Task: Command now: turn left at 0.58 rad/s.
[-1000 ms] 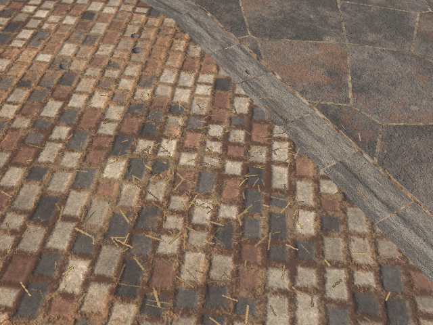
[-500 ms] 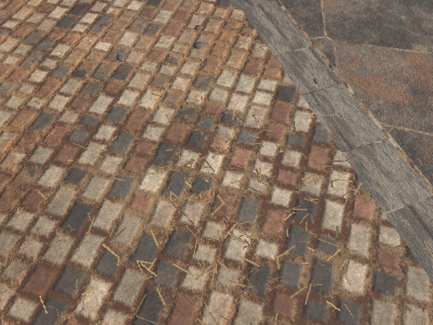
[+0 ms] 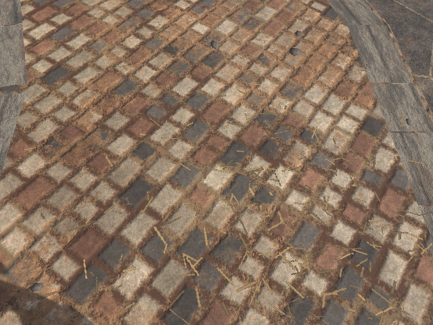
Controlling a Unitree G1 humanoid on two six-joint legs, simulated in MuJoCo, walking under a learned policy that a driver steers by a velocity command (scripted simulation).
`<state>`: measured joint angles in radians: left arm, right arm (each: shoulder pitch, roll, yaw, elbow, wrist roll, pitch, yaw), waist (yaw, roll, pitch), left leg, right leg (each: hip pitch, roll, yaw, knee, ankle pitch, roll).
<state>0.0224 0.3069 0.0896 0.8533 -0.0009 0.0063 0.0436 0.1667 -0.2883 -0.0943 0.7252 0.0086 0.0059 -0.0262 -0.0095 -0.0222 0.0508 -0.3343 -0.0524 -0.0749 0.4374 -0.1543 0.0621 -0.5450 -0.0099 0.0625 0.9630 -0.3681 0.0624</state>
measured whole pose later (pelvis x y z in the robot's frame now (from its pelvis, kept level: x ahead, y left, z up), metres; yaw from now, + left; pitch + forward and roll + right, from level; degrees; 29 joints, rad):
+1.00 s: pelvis +0.05 -0.03 -0.01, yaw +1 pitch +0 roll +2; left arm 0.15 0.32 0.07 0.83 -0.02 0.05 -0.01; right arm 0.12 -0.30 -0.08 0.75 0.01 0.02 -0.05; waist 0.01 0.02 0.06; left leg -0.26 0.08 0.12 0.54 -0.27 -0.04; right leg -0.33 -0.03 -0.05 0.71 -0.35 0.01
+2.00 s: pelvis +0.20 +0.00 +0.00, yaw +7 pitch +3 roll -2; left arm 0.12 0.32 0.07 0.68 0.01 -0.02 0.02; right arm 0.22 -0.31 -0.06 0.72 0.02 0.01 -0.02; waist -0.02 -0.02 0.06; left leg -0.18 -0.08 -0.13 0.40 -0.25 0.07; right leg -0.59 -0.01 0.08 0.84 -0.25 0.09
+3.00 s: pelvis +0.62 +0.13 +0.00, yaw +14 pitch +1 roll +1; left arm 0.13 0.30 0.05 0.69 -0.01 -0.07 -0.01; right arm 0.37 -0.28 -0.04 0.81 0.01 -0.08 0.02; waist -0.07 -0.05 0.02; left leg -0.04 -0.08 0.03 0.22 -0.21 0.07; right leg -0.68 -0.12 0.04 0.74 0.02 0.02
